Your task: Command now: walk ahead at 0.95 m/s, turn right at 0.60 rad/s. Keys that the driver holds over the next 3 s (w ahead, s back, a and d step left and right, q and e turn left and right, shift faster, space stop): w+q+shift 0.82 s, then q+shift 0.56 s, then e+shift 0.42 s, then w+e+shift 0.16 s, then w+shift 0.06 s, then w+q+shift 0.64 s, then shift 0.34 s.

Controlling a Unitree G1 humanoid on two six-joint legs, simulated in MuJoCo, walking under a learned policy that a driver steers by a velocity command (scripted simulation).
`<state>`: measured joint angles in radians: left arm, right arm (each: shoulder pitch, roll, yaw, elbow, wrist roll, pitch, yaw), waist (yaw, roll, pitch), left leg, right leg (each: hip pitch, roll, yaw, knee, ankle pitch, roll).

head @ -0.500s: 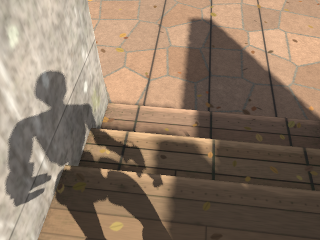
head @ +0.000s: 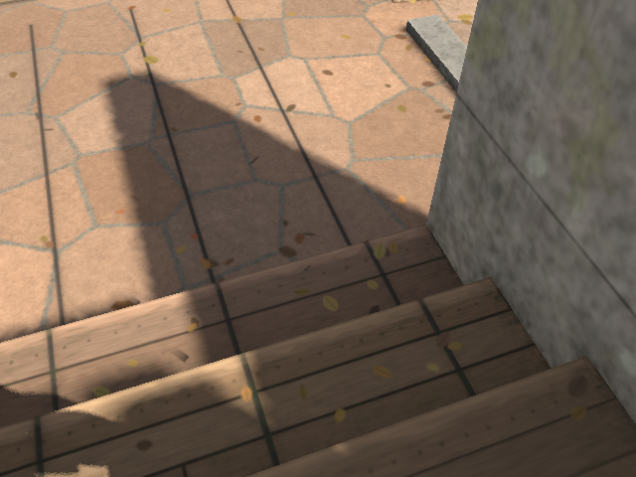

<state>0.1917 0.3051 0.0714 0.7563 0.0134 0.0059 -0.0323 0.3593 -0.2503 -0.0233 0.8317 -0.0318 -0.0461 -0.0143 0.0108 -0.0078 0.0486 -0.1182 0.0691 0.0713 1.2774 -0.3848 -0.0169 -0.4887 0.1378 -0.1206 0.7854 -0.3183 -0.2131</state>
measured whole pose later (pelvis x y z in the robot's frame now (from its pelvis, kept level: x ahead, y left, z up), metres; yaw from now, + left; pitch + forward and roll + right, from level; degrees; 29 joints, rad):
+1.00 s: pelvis +0.79 -0.02 -0.16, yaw +37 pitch +2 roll -4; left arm 0.47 0.25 0.03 0.91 0.09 -0.10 0.02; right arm 0.19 -0.29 -0.06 0.75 -0.08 -0.05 0.08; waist 0.04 0.08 -0.02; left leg -0.79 0.06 0.01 1.20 -0.18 0.04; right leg -0.15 0.01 -0.22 0.72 -0.59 -0.02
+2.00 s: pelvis +1.09 +0.14 -0.28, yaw +46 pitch +3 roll +1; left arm 0.27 0.32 0.06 0.73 0.07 -0.11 -0.07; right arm 0.34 -0.25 -0.03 0.61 -0.05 -0.09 -0.02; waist -0.02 -0.03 -0.04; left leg -0.16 0.08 0.14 0.48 -0.36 -0.03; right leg -0.53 0.03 0.08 1.04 -0.35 -0.08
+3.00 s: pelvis +1.51 +0.54 -0.43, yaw +75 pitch +2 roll -2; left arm 0.04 0.27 0.07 0.71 0.00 -0.10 0.01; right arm 0.23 -0.22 -0.04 0.84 0.02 -0.04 -0.04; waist -0.04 -0.03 0.08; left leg -0.11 -0.13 -0.01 0.34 -0.25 0.15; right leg -0.69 -0.07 0.05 0.74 0.02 0.05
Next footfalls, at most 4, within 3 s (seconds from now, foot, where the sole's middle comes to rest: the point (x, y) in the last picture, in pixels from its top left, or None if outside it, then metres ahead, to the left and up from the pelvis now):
0.38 left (295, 445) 0.52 0.08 -0.74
0.76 right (387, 369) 0.77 -0.14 -0.89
1.22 left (254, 335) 0.96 0.22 -1.05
1.52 right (307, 270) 1.19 0.07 -1.05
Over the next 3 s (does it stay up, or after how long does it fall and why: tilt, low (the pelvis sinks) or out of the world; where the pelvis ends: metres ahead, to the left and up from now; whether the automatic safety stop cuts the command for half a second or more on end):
stays up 1.51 0.54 -0.43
